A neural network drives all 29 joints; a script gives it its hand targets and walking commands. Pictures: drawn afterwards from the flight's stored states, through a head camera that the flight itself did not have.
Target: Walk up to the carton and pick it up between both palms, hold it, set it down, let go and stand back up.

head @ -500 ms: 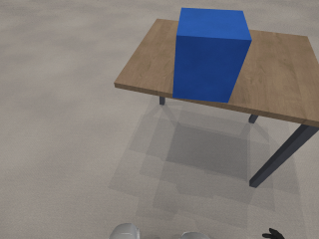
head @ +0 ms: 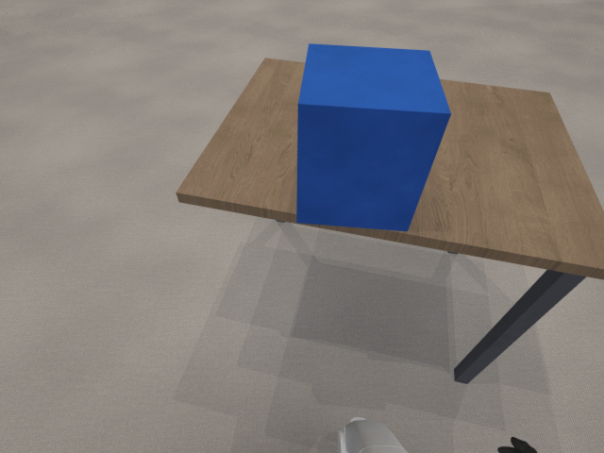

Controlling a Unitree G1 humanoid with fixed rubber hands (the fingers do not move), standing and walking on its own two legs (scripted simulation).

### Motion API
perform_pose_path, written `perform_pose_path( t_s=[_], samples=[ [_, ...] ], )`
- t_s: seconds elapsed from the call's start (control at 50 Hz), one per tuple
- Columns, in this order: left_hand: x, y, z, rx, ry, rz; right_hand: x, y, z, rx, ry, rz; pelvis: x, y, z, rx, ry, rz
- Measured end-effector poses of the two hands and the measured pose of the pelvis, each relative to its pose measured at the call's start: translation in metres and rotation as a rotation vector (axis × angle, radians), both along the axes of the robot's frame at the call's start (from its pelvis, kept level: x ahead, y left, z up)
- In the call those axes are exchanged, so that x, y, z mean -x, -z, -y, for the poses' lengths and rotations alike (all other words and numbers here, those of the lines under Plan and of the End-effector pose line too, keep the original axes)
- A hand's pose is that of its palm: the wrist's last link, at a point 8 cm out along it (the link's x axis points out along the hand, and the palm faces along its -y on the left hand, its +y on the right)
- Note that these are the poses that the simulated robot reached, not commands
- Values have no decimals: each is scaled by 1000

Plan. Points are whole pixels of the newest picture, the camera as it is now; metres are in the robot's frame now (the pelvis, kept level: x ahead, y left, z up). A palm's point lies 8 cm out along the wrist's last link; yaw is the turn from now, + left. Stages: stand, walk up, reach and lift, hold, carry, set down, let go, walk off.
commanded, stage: walk up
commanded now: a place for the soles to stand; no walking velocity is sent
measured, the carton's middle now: (359, 140) +0.60 -0.08 +0.08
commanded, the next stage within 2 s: none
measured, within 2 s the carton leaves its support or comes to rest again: neither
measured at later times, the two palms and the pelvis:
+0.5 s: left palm (168, 442) +0.15 +0.20 -0.09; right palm out of the picture +0.12 -0.39 -0.09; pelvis +0.08 -0.09 +0.02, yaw -5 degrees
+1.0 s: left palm (155, 418) +0.19 +0.23 -0.12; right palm out of the picture +0.14 -0.36 -0.07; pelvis +0.11 -0.05 +0.01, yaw -7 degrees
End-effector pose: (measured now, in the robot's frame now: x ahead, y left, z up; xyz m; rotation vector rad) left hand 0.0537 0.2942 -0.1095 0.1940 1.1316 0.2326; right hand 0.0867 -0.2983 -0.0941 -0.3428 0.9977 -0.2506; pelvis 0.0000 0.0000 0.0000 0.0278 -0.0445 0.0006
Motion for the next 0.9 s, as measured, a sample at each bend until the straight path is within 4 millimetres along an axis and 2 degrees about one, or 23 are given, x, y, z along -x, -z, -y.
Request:
perform_pose_path(
  t_s=[0.1, 0.14, 0.24, 0.38, 0.56, 0.74, 0.82, 0.9],
  samples=[
    [-28, 2, 35, -41, 18, 29, -12, 25, 38, -32, 21, -7, -20, 14, 40, -22, 26, 13],
    [-35, 1, 50, -43, 37, 25, -13, 27, 51, -41, 42, -20, -25, 14, 53, -30, 35, 20],
    [-50, -16, 73, -52, 69, 5, -13, 17, 72, -59, 81, -52, -36, -2, 74, -32, 54, 13],
    [-77, -22, 94, -31, 102, -1, -16, 1, 93, -42, 125, -101, -57, -15, 90, -9, 80, 12],
    [-104, -14, 95, -13, 118, -27, -38, -9, 92, -11, 134, -130, -84, -18, 86, 22, 88, -12],
    [-121, 6, 70, 22, 124, -44, -53, -14, 66, 38, 145, -128, -101, -10, 55, 66, 91, -26],
    [-132, 11, 64, 35, 144, -46, -49, -17, 57, 56, 153, -118, -103, -9, 44, 64, 111, -1],
    [-136, 11, 59, 39, 129, -40, -49, -24, 57, 74, 163, -102, -104, -11, 43, 74, 122, 2]
  ],
)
